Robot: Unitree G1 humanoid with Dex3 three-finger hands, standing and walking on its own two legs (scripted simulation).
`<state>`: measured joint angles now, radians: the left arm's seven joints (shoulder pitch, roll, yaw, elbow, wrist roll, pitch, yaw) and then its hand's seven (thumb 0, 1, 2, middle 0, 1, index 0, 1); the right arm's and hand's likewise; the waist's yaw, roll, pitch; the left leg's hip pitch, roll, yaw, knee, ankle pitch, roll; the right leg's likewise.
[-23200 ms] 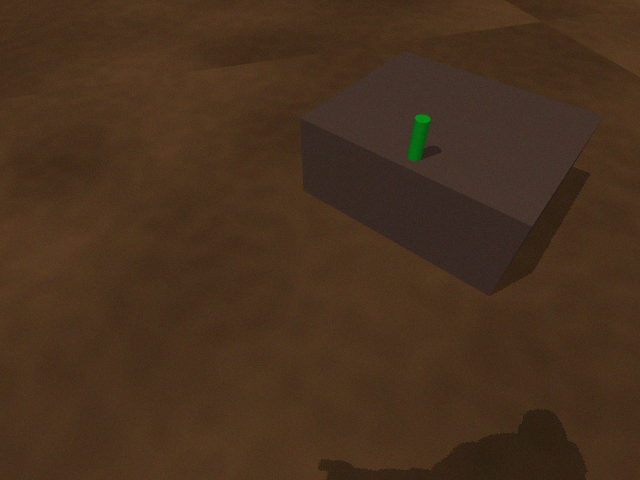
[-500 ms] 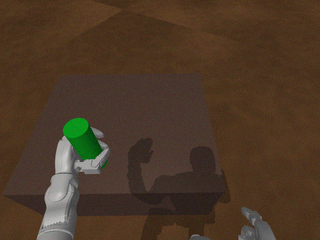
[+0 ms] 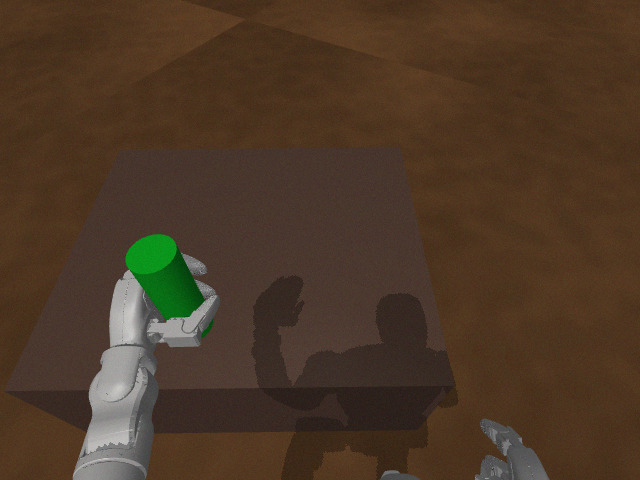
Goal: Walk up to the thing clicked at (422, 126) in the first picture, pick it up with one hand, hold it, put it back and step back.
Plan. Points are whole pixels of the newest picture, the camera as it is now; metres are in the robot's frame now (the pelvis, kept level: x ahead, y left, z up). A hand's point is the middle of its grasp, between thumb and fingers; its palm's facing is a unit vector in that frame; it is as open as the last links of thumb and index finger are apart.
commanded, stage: hold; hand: left
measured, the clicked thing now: (175, 293) +0.32 +0.18 +0.08
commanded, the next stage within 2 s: crouch in 0.02 s
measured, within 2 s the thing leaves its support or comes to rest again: neither
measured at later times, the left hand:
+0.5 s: hand (201, 314) +0.34 +0.17 -0.01, palm faces +0.07 -1.00 +0.01, open 7.1 cm
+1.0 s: hand (218, 315) +0.40 +0.18 -0.13, palm faces +0.08 -1.00 -0.01, open 7.1 cm
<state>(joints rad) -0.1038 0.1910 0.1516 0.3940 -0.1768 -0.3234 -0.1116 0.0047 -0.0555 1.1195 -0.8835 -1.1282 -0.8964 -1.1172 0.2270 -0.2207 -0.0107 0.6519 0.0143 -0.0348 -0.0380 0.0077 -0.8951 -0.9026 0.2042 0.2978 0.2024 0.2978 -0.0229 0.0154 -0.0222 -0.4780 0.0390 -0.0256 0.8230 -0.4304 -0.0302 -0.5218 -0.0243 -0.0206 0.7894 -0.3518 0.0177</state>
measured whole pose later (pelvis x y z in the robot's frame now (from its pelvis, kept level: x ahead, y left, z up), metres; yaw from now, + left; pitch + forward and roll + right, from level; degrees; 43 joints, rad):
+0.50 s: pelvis -0.02 +0.00 -0.03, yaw +0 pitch +13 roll -1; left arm -0.29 0.21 0.22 0.67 -0.17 -0.48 -0.15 0.00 -0.06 1.12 -0.89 -1.12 -0.90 -1.11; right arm 0.20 -0.23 -0.02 0.65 -0.01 -0.08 0.00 0.01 -0.88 -0.90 0.21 0.30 0.20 0.30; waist -0.05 -0.01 -0.04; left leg -0.77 0.03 -0.04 1.03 -0.48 -0.03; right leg -0.81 -0.03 -0.03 0.99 -0.40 0.01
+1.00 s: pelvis -0.04 +0.00 -0.13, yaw +0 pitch +27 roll -2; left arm -0.59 0.29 0.36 0.94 -0.12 -0.60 -0.15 0.01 -0.06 1.13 -0.90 -1.11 -0.91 -1.10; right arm 0.22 -0.23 -0.01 0.69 -0.05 -0.02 0.02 0.01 -0.90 -0.90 0.21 0.30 0.20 0.30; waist -0.10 0.01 -0.15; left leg -1.33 0.03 -0.06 1.49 -0.63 -0.03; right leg -1.37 -0.03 -0.02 1.43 -0.52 0.02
